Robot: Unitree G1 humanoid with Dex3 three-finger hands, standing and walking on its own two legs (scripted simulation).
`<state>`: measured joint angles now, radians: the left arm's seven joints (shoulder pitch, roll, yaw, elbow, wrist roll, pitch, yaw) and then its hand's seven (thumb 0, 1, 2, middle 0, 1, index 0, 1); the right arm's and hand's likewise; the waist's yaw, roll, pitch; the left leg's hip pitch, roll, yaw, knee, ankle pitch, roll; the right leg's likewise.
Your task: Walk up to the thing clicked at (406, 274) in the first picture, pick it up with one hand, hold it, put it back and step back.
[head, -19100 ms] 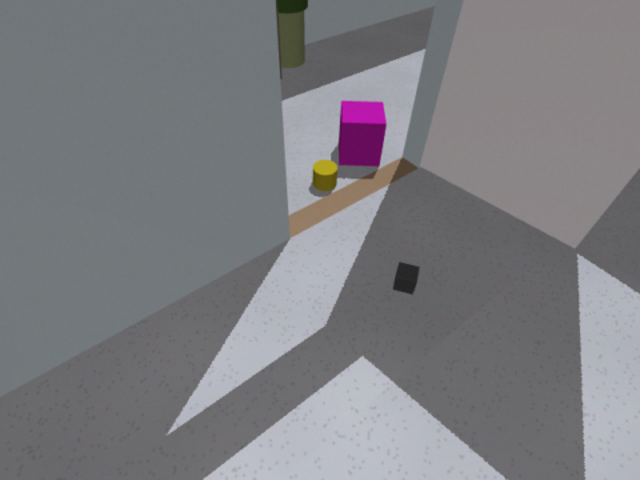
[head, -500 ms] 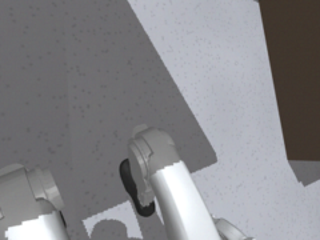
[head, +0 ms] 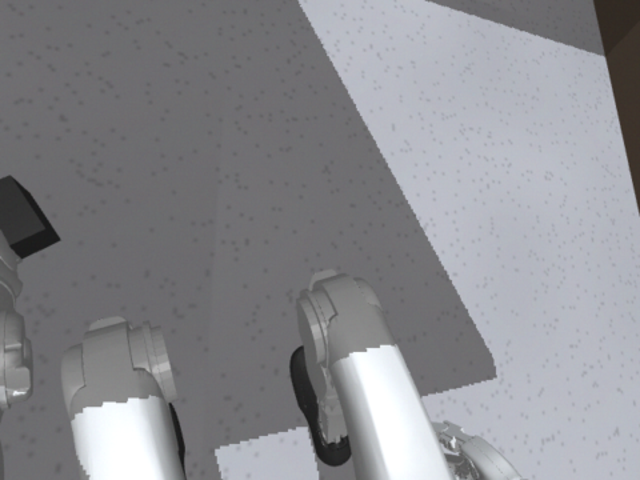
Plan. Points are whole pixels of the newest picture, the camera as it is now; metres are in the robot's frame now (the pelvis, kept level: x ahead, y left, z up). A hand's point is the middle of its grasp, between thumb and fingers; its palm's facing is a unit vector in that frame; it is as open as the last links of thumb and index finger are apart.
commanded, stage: settle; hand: left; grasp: from above
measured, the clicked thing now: (5, 224) +0.46 +0.31 -0.22
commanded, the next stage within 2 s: lift in 0.20 s
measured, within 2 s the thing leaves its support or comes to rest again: neither
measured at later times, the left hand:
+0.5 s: hand out of the picture +0.44 +0.31 -0.12, palm faces -0.36 -0.22 -0.91, open 10.7 cm
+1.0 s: hand out of the picture +0.37 +0.31 +0.03, palm faces -0.36 -0.20 -0.91, open 10.7 cm
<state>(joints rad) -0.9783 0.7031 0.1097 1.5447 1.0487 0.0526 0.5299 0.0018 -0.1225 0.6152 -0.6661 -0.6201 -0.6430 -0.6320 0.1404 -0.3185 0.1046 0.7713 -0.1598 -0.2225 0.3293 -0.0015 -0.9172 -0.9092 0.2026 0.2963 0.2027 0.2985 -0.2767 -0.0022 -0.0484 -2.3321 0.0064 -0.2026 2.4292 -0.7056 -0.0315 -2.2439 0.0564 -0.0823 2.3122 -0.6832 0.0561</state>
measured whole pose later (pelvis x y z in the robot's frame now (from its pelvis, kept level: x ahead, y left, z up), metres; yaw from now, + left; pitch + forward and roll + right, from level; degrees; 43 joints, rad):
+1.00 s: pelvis +0.00 -0.01 +0.14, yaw +7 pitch +33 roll -5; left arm -0.63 0.49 -0.03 0.95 0.96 0.13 0.20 0.01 -0.12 0.59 -0.67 -0.61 -0.66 -0.61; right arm 0.16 -0.26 -0.02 0.70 -0.01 0.01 0.06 0.00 -0.91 -0.91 0.21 0.30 0.21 0.30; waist -0.11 0.05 -0.21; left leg -1.90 0.02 -0.10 1.96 -0.64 -0.03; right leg -1.85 0.02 -0.03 1.92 -0.65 0.03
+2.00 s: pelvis +0.07 +0.00 +0.41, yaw +10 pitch +10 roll -1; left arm -0.36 0.29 -0.22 0.85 0.88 0.31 0.19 0.01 -0.14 0.61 -0.69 -0.60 -0.68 -0.60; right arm 0.25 -0.24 -0.02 0.77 0.04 -0.06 -0.04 0.00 -0.89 -0.90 0.21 0.30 0.21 0.30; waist -0.06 0.04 -0.09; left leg -0.63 0.03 -0.02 0.83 -0.38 -0.02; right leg -0.61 0.00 0.01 0.82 -0.39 0.02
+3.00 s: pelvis +0.07 -0.01 +0.43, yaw +9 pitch +2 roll +0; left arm -0.24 0.33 -0.28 0.57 0.92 0.33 -0.01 0.01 -0.13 0.61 -0.69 -0.60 -0.67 -0.60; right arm 0.19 -0.25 0.00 0.69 0.05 -0.03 -0.02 0.01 -0.90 -0.91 0.20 0.30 0.20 0.30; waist 0.00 0.05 -0.04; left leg -0.33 0.03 0.00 0.57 -0.27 -0.03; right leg -0.33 -0.01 0.03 0.59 -0.29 0.01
